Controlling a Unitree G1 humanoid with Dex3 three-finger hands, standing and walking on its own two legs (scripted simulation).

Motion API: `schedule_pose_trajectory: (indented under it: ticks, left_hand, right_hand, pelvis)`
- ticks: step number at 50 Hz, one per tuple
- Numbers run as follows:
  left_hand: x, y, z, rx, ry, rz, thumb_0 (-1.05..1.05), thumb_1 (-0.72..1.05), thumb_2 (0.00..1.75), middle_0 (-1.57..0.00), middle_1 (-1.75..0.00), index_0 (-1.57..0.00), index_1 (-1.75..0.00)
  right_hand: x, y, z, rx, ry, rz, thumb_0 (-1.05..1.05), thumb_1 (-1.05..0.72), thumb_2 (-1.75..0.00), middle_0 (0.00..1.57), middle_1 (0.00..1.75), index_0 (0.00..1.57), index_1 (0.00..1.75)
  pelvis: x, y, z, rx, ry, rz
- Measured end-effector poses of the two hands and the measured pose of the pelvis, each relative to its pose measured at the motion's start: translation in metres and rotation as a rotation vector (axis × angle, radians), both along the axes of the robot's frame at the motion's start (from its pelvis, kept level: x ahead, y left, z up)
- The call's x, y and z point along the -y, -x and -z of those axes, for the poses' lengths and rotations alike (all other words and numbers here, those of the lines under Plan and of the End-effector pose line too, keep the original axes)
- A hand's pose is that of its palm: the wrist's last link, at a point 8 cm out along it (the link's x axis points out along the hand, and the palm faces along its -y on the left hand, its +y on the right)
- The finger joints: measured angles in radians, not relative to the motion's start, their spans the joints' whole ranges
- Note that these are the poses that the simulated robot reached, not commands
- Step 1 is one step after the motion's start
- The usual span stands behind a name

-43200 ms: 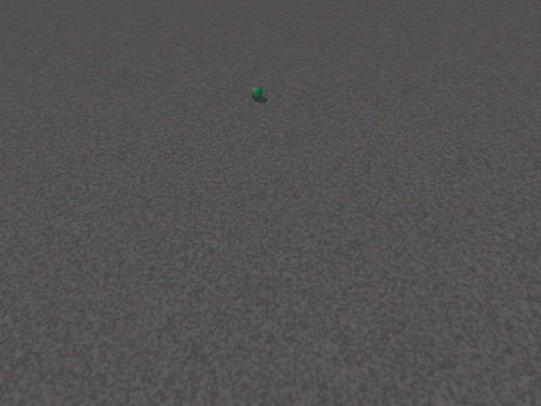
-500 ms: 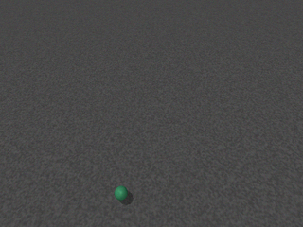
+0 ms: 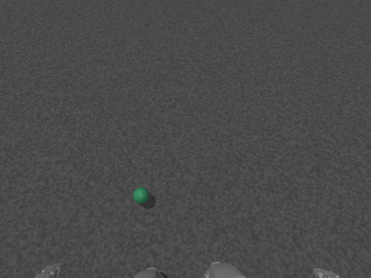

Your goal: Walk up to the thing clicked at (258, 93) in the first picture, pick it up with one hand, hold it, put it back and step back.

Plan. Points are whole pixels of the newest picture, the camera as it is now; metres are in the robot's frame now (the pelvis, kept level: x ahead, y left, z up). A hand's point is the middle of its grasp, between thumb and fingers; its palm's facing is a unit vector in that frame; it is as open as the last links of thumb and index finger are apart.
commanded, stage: step back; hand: left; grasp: from above
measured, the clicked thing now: (141, 195) +0.53 +0.21 -0.72
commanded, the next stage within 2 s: none
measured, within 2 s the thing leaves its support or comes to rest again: neither
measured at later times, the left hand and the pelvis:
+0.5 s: hand out of the picture +0.00 +0.27 -0.15, palm faces +0.04 -0.92 -0.40, open 7.4 cm; pelvis -0.13 +0.00 -0.01, yaw +2 degrees
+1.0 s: hand out of the picture -0.19 +0.23 -0.13, palm faces +0.00 -0.90 -0.43, open 7.4 cm; pelvis -0.28 -0.04 +0.00, yaw +0 degrees
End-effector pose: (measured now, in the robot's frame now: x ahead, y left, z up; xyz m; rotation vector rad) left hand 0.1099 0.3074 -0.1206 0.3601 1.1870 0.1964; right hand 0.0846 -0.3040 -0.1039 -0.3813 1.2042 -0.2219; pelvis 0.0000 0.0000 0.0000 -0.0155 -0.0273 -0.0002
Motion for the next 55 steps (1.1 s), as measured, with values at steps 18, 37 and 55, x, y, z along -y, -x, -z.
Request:
schedule_pose_trajectory:
  ticks: [18,37,55]
  left_hand:
    - [0.013,0.091,-0.028,0.086,-0.050,-0.021,0.01,0.90,0.90,-0.21,-0.30,-0.20,-0.30]
    - [0.008,0.221,-0.008,0.009,-0.021,-0.027,0.01,0.90,0.90,-0.20,-0.30,-0.20,-0.30]
    - [0.023,0.321,-0.022,0.122,-0.063,-0.019,0.01,0.90,0.90,-0.21,-0.30,-0.21,-0.30]
  right_hand:
    - [0.022,0.077,0.013,-0.025,-0.020,-0.029,0.00,-0.91,-0.90,0.20,0.30,0.20,0.30]
    - [0.017,0.156,-0.010,0.122,0.001,-0.067,0.00,-0.90,-0.90,0.20,0.30,0.21,0.30]
    - [0.041,0.314,0.017,-0.024,-0.007,-0.044,0.00,-0.91,-0.90,0.20,0.30,0.20,0.30]
  pelvis:
    - [0.012,0.082,0.000,-0.004,-0.031,-0.026]
    - [0.019,0.194,0.002,0.013,-0.001,0.024]
    - [0.031,0.314,0.010,0.017,-0.027,-0.047]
